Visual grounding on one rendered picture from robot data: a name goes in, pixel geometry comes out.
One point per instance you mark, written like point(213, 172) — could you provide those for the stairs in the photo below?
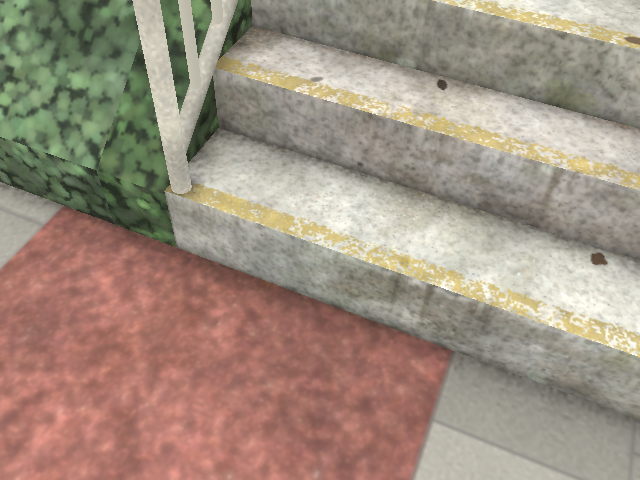
point(463, 171)

